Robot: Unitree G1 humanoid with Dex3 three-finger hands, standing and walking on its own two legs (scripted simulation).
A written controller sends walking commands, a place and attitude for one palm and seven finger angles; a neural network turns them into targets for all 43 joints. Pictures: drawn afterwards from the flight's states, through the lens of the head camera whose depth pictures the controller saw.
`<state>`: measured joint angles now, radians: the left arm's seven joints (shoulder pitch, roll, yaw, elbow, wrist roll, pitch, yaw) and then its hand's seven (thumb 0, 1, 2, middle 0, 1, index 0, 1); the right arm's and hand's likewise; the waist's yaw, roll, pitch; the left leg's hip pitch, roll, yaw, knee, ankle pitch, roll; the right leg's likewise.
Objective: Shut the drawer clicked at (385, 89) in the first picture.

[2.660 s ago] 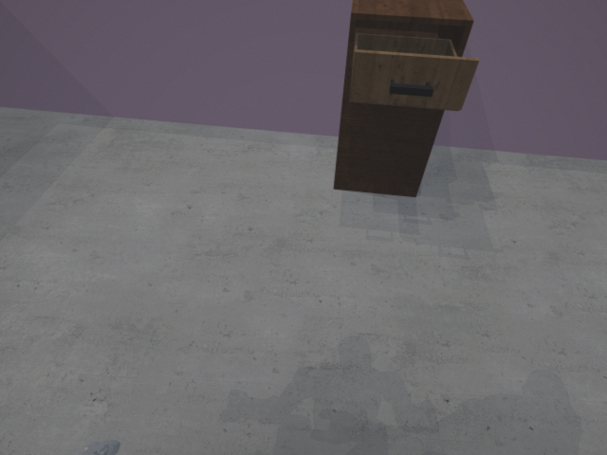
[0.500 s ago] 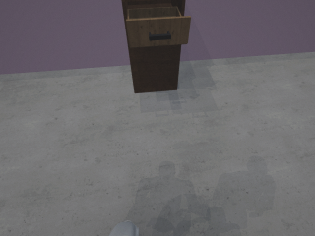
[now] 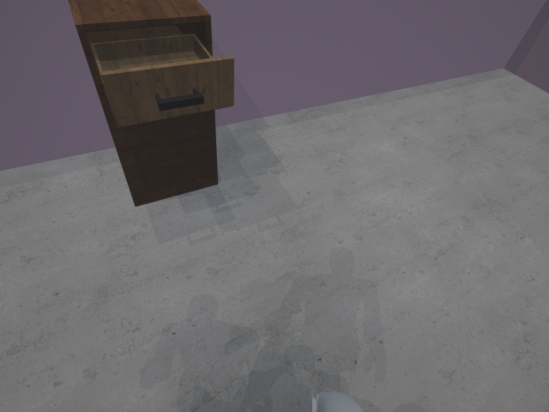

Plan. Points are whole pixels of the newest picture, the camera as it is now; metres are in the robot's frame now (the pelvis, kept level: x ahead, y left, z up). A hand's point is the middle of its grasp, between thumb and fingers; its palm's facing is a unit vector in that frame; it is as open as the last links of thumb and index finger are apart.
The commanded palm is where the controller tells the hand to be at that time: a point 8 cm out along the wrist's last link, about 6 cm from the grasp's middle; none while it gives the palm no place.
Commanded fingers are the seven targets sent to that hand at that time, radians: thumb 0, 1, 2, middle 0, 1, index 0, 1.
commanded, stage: walk to a spot facing it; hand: left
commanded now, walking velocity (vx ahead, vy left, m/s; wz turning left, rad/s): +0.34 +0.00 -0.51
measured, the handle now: (179, 97) +0.91 +0.33 -0.06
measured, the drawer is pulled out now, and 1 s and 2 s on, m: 0.27 0.27 0.27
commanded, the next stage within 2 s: turn to face it in 1.04 s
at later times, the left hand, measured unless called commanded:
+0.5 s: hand (225, 301) +0.36 +0.11 -0.18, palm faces -0.24 -0.95 -0.20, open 7.2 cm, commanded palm none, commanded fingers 0.00 0.90 0.90 -0.20 -0.30 -0.20 -0.30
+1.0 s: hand (233, 235) +0.52 +0.12 -0.18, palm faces -0.37 -0.92 -0.14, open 7.4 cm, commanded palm none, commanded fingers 0.00 0.90 0.90 -0.20 -0.30 -0.20 -0.30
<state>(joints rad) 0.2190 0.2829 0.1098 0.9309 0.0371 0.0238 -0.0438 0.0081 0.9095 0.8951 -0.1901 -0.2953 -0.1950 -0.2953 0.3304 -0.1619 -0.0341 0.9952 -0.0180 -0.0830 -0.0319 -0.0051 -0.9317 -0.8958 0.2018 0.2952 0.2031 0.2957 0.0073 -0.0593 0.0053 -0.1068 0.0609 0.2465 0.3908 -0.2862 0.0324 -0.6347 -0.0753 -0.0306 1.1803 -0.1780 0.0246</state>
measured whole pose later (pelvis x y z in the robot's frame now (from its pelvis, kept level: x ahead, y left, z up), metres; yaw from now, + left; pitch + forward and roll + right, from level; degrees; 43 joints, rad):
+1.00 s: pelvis +0.42 -0.04 +0.00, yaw -27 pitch +0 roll -1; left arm 0.28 0.20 0.09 1.00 0.03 0.03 -0.04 0.01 0.91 0.89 -0.19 -0.30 -0.20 -0.30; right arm 0.28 -0.16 -0.04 0.99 -0.02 -0.07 -0.03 -0.01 -0.95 -0.90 0.20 0.30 0.20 0.30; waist 0.02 -0.04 0.03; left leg -0.12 0.11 0.29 0.42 -0.28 0.00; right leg -0.59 -0.09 -0.07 1.11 -0.24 0.03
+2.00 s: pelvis +0.50 -0.13 -0.01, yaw -9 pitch +2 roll -1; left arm 0.17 0.25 0.08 0.92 0.00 0.05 0.02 0.01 0.91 0.89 -0.19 -0.30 -0.20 -0.30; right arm 0.21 -0.23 -0.07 0.93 -0.03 0.04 0.00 0.00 -0.91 -0.90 0.20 0.30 0.20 0.30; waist -0.04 0.02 0.05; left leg -0.34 -0.01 -0.05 0.50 -0.20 0.01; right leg -0.36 -0.04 -0.02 0.77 -0.43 0.09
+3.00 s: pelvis +0.49 -0.16 -0.01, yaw +24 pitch +0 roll +1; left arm 0.16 0.18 0.02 0.87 0.01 0.00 0.02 0.01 0.90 0.89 -0.20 -0.30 -0.20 -0.30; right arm 0.20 -0.24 -0.07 0.95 -0.02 0.07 0.00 0.00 -0.91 -0.90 0.20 0.30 0.20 0.30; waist -0.03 0.06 0.06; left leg -0.38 -0.04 -0.06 0.92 -0.49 -0.03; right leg -0.26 -0.05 -0.10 0.59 -0.32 -0.03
